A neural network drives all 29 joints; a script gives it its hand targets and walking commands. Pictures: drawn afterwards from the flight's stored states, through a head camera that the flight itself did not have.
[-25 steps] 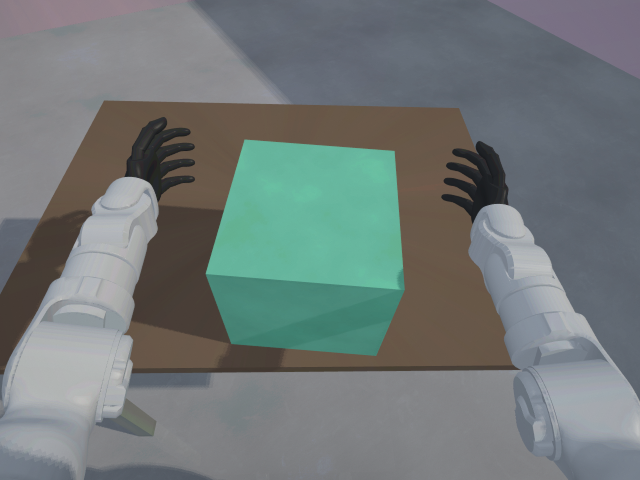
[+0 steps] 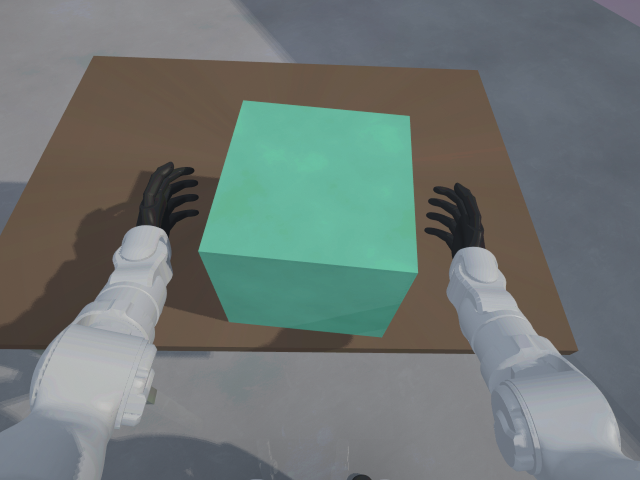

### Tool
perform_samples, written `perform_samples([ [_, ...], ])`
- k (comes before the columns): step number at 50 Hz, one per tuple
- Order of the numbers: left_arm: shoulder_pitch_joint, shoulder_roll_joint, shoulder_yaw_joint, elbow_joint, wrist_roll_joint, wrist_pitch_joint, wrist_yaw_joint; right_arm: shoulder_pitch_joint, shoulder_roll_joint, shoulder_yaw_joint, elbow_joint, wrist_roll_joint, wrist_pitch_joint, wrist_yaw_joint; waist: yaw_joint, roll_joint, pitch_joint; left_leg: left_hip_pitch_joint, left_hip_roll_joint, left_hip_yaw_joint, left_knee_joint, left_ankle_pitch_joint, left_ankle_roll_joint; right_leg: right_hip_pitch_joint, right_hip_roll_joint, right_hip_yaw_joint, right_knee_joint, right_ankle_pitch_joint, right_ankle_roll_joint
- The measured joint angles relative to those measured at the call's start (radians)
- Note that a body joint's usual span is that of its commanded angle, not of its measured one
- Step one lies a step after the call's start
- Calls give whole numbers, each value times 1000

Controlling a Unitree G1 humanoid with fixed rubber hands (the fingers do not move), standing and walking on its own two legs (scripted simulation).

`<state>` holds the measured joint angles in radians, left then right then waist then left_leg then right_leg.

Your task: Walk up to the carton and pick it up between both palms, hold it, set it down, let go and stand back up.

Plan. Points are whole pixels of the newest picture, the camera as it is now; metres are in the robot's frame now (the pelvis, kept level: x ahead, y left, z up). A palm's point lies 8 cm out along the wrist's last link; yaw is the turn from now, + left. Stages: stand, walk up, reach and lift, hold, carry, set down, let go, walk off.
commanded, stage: reach and lift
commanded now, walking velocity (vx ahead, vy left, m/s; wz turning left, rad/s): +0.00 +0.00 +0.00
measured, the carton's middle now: (315, 223) +0.45 +0.02 +0.01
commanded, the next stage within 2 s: none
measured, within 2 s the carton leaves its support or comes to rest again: neither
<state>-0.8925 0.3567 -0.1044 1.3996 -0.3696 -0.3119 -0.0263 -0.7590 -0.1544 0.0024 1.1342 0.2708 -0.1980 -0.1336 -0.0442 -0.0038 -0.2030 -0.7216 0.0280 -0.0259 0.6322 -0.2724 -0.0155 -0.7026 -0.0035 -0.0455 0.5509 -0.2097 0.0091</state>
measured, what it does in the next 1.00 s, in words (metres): stands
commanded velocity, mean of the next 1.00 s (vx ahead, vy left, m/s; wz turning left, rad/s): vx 0.00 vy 0.00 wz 0.00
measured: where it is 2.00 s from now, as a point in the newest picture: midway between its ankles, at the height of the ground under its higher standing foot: outside the picture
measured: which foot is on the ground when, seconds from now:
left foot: down 0.00-1.00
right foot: down 0.00-1.00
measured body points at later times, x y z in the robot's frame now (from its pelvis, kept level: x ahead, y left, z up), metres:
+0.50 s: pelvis -0.03 +0.00 -0.03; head +0.06 +0.03 +0.41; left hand +0.45 +0.21 +0.03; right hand +0.43 -0.16 +0.03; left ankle +0.00 +0.12 -0.72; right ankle +0.01 -0.13 -0.72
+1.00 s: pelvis -0.01 +0.01 -0.02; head +0.07 +0.04 +0.43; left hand +0.46 +0.18 +0.04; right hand +0.43 -0.14 +0.04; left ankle +0.00 +0.12 -0.72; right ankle +0.01 -0.13 -0.72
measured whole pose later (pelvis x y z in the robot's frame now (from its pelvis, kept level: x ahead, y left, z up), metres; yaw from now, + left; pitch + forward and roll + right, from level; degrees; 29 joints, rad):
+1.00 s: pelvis -0.01 +0.01 -0.02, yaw -1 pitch +22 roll -3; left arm -1.05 0.23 0.04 1.49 -0.15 -0.33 0.02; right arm -0.93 -0.04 -0.26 1.28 0.06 -0.25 -0.17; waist -0.05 -0.01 -0.22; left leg -0.83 0.03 -0.02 0.78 -0.33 0.00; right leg -0.80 0.00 -0.04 0.67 -0.25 0.02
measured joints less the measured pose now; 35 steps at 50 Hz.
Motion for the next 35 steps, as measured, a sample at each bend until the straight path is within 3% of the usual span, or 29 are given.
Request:
perform_samples([
  [8,-105,-1,-17,95,-16,-59,-6,-92,-19,29,85,27,-53,6,-7,8,-52,-144,-2,-7,121,-34,2,-145,-3,-6,128,-39,-1],
  [19,-180,-2,-89,157,-49,-41,-4,-177,-12,51,153,62,-35,13,-22,-16,-46,-179,-10,-5,191,-53,2,-189,-12,-2,217,-69,-2],
  [29,-185,-53,-73,128,-20,-43,25,-179,75,-55,124,-53,-14,-3,-31,-19,-51,-233,-11,-19,216,-53,-2,-235,-13,-14,238,-72,-6],
  [35,-184,-71,-6,98,60,-21,30,-178,130,-171,84,-147,-20,-65,-41,-20,-63,-246,-5,-15,214,-56,0,-246,-6,-10,225,-67,-4],
])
